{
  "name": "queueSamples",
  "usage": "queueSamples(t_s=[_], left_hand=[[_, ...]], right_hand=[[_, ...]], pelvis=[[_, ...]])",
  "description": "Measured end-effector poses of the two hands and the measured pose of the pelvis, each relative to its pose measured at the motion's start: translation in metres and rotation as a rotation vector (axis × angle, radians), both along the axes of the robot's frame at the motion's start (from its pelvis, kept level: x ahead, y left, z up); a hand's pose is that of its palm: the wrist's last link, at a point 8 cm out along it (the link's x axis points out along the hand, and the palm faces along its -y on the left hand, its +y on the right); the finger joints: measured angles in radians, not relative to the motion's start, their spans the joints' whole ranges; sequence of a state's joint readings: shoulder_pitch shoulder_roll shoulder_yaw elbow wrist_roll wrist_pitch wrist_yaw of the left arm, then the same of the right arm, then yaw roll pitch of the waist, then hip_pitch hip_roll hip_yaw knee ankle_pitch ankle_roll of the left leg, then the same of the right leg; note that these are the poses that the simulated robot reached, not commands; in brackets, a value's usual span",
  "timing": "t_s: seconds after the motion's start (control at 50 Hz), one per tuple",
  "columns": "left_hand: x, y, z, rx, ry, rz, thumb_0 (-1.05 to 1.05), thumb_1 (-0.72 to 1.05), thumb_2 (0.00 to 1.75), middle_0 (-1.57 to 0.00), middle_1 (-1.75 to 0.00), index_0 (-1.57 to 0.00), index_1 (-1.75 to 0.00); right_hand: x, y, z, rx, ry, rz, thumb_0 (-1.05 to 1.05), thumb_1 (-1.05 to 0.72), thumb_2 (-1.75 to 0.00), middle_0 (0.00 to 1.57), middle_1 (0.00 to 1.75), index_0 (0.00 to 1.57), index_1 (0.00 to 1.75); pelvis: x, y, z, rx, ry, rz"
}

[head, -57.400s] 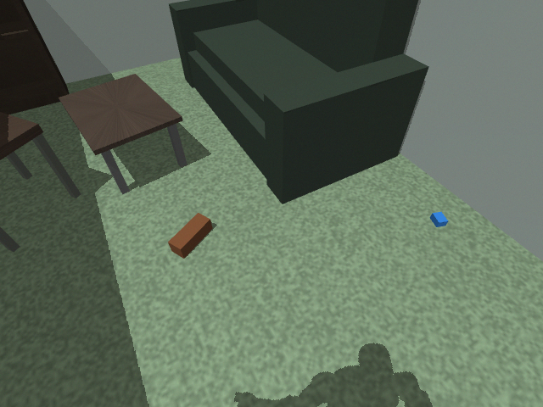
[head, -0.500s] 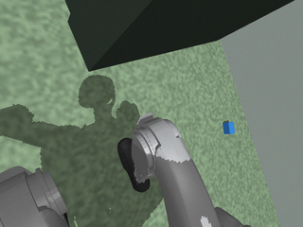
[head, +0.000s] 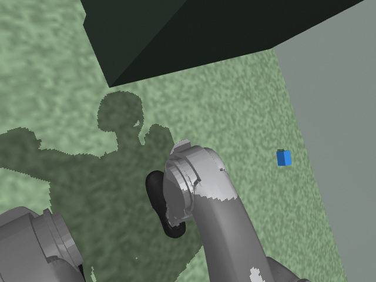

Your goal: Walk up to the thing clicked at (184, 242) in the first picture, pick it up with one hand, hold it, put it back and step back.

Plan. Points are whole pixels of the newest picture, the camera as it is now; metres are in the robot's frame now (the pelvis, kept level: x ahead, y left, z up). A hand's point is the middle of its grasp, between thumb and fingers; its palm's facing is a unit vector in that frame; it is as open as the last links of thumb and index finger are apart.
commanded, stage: close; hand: left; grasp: from above
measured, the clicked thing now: out of the picture +0.43 +0.44 -0.28
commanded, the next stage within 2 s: settle in 1.86 s
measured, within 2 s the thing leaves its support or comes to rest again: neither
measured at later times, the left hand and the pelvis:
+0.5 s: hand out of the picture +0.44 +0.41 -0.26, palm faces -0.30 -0.31 -0.90, open 11.2 cm; pelvis +0.00 +0.00 +0.00, yaw +0 degrees
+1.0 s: hand out of the picture +0.44 +0.41 -0.26, palm faces -0.30 -0.32 -0.90, open 11.7 cm; pelvis +0.00 +0.00 +0.00, yaw +0 degrees
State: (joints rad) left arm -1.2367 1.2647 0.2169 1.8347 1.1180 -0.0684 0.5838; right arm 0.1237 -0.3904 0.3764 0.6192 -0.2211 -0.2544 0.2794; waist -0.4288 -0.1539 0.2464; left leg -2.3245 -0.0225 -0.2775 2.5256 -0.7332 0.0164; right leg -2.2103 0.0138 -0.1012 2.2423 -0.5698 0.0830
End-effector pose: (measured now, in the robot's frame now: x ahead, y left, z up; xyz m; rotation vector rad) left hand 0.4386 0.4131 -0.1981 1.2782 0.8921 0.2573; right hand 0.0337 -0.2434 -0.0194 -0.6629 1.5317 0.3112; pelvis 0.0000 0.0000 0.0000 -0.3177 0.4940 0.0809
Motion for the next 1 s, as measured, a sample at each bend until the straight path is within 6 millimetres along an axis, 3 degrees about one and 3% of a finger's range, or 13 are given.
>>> queueSamples(t_s=[0.7,1.0], left_hand=[[0.0010,0.0002,0.0005,0.004,-0.003,0.016,0.01,-0.14,0.73,-0.45,-0.85,-0.50,-0.83],[0.0012,0.0001,-0.0017,-0.004,0.005,0.024,0.00,-0.16,0.67,-0.37,-0.84,-0.40,-0.82]], right_hand=[[-0.0043,-0.0001,0.0036,-0.012,0.012,-0.014,0.00,-0.90,-0.90,0.20,0.30,0.20,0.30],[-0.0079,0.0030,0.0058,-0.015,0.023,-0.017,0.00,-0.90,-0.90,0.20,0.30,0.20,0.30]], pelvis=[[-0.0003,0.0000,0.0024,-0.001,0.008,0.000],[-0.0008,0.0013,0.0041,-0.005,0.009,0.001]])
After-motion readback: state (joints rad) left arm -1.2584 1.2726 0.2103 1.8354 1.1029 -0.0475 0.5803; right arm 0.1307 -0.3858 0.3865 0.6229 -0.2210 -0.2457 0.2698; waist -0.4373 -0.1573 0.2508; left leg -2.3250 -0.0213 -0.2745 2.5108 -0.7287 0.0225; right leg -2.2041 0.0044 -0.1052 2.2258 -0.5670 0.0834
